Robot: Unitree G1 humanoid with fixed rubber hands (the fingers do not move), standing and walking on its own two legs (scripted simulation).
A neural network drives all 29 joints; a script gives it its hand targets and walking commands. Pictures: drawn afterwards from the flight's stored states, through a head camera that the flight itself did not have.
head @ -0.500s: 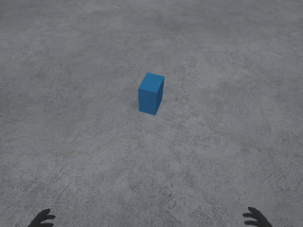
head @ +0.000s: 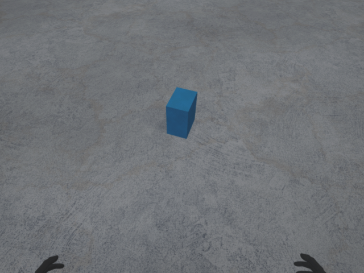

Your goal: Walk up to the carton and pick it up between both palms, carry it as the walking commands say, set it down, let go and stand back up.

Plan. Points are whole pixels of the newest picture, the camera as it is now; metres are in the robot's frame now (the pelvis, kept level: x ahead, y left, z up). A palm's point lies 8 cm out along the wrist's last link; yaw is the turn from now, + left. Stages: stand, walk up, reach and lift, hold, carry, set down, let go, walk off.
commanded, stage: stand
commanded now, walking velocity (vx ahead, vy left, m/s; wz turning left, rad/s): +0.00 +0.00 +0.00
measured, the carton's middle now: (181, 113) +1.20 -0.03 -0.65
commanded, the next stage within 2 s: walk up in 0.46 s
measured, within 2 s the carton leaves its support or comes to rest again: neither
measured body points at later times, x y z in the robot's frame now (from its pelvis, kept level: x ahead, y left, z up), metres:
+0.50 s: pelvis +0.01 +0.00 +0.00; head +0.01 +0.00 +0.45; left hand +0.12 +0.32 -0.11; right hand +0.11 -0.32 -0.11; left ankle +0.00 +0.12 -0.75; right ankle +0.00 -0.12 -0.75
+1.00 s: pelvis +0.08 -0.04 +0.00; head +0.09 -0.06 +0.45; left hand +0.04 +0.23 -0.13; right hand +0.18 -0.31 -0.15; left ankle +0.08 +0.12 -0.66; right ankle +0.03 -0.14 -0.75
